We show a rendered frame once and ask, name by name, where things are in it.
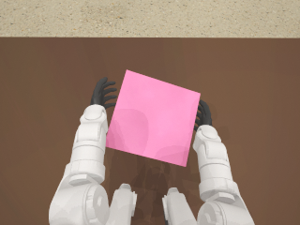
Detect carton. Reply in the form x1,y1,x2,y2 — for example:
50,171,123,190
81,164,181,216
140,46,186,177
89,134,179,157
105,70,201,167

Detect robot right upper arm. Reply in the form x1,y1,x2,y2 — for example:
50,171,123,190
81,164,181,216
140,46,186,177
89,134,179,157
197,201,255,225

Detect robot left upper arm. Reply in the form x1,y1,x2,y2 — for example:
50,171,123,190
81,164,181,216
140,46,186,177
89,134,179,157
49,183,111,225

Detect robot left hand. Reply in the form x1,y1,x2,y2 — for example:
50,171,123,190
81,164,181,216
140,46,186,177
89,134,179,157
90,77,117,110

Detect right robot forearm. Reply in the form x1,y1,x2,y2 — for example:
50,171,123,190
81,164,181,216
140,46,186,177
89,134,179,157
192,125,249,213

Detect robot right thigh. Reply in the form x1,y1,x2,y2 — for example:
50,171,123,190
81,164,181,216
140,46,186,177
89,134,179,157
162,191,197,225

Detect robot right hand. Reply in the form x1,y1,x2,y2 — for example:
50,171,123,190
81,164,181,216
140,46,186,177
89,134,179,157
193,100,213,131

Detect left robot forearm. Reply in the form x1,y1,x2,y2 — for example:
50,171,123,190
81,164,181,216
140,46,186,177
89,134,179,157
49,104,109,223

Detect robot left shin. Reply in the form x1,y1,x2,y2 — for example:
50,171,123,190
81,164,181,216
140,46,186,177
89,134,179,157
113,184,132,196

